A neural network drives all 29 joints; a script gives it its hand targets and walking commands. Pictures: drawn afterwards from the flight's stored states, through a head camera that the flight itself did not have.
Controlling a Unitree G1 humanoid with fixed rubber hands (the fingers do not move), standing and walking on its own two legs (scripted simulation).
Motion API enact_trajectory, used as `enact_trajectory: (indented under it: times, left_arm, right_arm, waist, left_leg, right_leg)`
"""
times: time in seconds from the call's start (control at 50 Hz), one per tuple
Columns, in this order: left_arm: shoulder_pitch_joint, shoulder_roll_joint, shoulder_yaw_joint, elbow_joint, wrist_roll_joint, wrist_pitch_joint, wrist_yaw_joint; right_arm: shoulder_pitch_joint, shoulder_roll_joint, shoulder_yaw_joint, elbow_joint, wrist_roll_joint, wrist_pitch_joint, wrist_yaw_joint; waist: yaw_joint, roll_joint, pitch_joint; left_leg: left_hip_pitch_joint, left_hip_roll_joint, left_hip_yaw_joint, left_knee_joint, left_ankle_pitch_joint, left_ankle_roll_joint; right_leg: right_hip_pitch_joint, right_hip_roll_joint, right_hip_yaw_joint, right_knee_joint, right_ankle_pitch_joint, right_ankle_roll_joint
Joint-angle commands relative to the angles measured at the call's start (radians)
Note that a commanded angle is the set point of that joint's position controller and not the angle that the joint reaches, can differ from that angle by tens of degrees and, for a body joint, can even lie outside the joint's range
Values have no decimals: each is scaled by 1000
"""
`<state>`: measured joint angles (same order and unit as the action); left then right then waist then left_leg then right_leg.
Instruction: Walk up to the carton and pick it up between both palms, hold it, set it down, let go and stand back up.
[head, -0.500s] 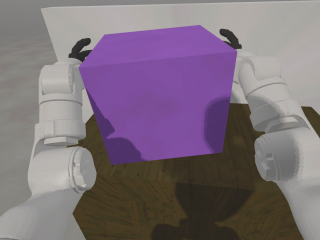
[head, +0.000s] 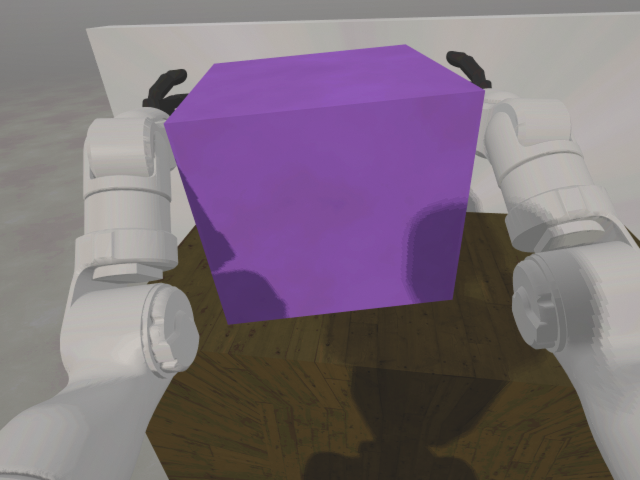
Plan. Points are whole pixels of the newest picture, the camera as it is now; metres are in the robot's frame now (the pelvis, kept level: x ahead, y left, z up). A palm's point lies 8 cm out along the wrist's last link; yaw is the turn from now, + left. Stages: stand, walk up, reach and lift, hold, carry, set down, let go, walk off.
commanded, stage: hold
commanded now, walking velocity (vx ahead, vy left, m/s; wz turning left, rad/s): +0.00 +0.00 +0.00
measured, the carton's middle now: (324, 172) +0.37 -0.02 +0.30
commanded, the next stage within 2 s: none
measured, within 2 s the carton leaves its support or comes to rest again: neither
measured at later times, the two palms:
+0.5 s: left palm (161, 145) +0.38 +0.17 +0.34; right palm (459, 130) +0.38 -0.18 +0.34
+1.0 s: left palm (158, 129) +0.38 +0.16 +0.36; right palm (458, 117) +0.38 -0.18 +0.35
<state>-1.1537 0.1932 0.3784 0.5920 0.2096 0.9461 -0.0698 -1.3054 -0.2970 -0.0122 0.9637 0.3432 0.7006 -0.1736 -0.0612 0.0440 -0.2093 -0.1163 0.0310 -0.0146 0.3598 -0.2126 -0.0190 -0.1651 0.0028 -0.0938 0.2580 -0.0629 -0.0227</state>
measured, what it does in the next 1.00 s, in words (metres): stands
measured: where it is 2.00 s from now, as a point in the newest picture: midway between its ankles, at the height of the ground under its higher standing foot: outside the picture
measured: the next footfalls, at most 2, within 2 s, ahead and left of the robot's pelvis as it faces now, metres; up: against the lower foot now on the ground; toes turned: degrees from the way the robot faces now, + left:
none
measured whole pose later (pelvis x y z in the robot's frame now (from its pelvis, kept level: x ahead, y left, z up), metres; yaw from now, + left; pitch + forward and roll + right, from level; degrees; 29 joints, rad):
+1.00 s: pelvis +0.00 -0.01 +0.00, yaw +1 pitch +0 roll -1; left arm -1.19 0.23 0.37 0.64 0.20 0.91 -0.08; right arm -1.32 -0.29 0.00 0.98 0.35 0.69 -0.18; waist -0.05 0.04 -0.21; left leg -0.14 0.04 -0.03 0.35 -0.20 -0.03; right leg -0.19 0.02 -0.09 0.25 -0.06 -0.03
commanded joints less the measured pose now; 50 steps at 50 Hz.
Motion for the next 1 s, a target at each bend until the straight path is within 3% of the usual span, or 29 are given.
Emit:
enact_trajectory:
  times: [0.0, 0.1, 0.16, 0.22, 0.4, 0.5, 0.72, 0.82, 0.98]
  left_arm:
    - [-721, -468, -186, -73, -175, -97, -155]
    - [-712, -451, -199, -95, -193, -104, -161]
    - [-683, -460, -220, -150, -214, -102, -164]
    - [-661, -467, -252, -203, -233, -95, -166]
    - [-673, -499, -305, -287, -250, -80, -166]
    - [-679, -524, -313, -295, -250, -80, -152]
    - [-704, -492, -208, -77, -177, -87, -154]
    - [-736, -474, -194, -52, -177, -103, -152]
    - [-662, -479, -246, -156, -221, -95, -160]
  right_arm:
    - [-692, 640, 76, -226, 157, -19, 150]
    - [-691, 654, 95, -277, 170, -25, 126]
    - [-671, 655, 122, -351, 195, -26, 107]
    - [-648, 647, 146, -404, 215, -15, 87]
    - [-628, 646, 160, -481, 222, 8, 73]
    - [-628, 646, 163, -464, 224, 14, 88]
    - [-677, 596, 68, -222, 154, -1, 152]
    - [-693, 616, 52, -189, 155, -20, 157]
    - [-665, 624, 116, -349, 205, -27, 109]
  waist:
    - [26, -51, -216]
    - [16, -67, -277]
    - [7, -68, -337]
    - [-16, -47, -361]
    - [-35, 2, -329]
    - [-29, 15, -321]
    - [11, -6, -165]
    - [16, -16, -206]
    - [-13, -24, -342]
  left_leg:
    - [-328, -34, -27, -132, 10, 16]
    - [-293, -48, -17, -100, 74, 15]
    - [-259, -58, -20, -74, 158, 8]
    - [-232, -65, -22, -56, 205, -3]
    - [-236, -61, -31, -63, 187, -17]
    - [-232, -54, -34, -69, 181, -24]
    - [-368, -9, -50, -170, -70, 9]
    - [-330, -24, -35, -139, -7, 7]
    - [-231, -56, -27, -59, 197, -11]
  right_leg:
    - [446, 36, 131, 31, 19, 9]
    - [467, 28, 139, 34, 93, 17]
    - [508, 31, 136, 54, 207, 21]
    - [524, 30, 137, 64, 272, 24]
    - [502, 33, 131, 60, 229, 17]
    - [483, 44, 121, 59, 186, 8]
    - [440, 49, 123, 41, -26, -4]
    - [411, 38, 131, 32, 3, -1]
    - [482, 31, 138, 55, 228, 11]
